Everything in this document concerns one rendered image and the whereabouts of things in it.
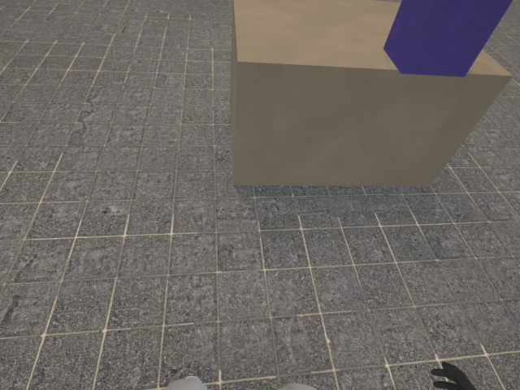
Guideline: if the carton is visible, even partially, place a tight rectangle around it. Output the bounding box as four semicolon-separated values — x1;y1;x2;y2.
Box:
383;0;513;77

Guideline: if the right robot hand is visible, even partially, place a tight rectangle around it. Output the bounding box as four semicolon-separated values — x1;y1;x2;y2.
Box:
431;362;477;390

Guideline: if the pedestal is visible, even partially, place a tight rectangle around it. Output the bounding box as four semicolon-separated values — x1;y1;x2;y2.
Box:
230;0;513;186

